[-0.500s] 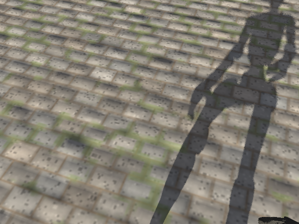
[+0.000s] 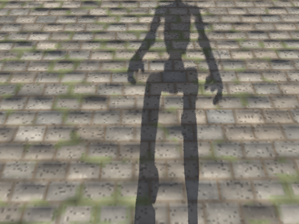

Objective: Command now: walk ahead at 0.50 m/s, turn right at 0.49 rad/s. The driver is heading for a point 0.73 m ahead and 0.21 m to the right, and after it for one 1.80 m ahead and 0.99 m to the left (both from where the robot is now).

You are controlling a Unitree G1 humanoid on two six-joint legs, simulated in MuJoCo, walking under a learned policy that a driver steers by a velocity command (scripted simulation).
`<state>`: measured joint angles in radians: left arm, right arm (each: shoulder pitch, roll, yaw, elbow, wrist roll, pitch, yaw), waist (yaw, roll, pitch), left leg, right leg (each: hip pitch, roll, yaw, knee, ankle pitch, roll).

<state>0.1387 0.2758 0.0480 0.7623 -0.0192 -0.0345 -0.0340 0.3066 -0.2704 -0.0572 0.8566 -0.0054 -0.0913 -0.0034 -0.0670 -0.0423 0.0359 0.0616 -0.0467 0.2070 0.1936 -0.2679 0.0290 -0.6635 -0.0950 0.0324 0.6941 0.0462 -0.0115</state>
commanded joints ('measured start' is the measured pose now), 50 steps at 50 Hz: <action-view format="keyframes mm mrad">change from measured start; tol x32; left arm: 1 -135 46 5 -123 -1 -15 -21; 7 297 228 104 -60 -7 9 -3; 33 347 75 19 -128 -19 -14 53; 50 -94 29 10 -230 11 -17 -5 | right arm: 1 15 -178 -46 -31 15 12 -10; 26 -380 -109 -8 -250 11 -30 24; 33 71 -259 -74 -157 1 -36 18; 50 -13 -188 -42 -56 28 5 8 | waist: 1 -14 75 67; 9 181 -121 -410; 30 52 -85 -81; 33 13 375 -393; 50 -1 99 17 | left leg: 1 29 324 -52 -24 470 122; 6 10 293 19 456 1015 53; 7 -213 250 17 740 751 10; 8 -681 37 -49 1096 -235 -56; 9 -808 1 -294 1228 -342 -44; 22 -581 72 -249 428 340 -107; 30 -353 41 -271 225 223 -8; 33 335 493 -1031 142 -148 260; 38 -172 303 -497 15 37 138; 50 -141 277 -152 13 559 133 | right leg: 1 -50 7 -44 -63 -38 -29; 6 379 160 -149 -121 -194 -142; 9 1090 -239 822 -376 -426 -434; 17 470 -51 287 -476 98 -300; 29 559 -35 402 -279 -68 -174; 34 -131 110 169 618 -574 -6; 50 125 46 -33 -65 -39 -7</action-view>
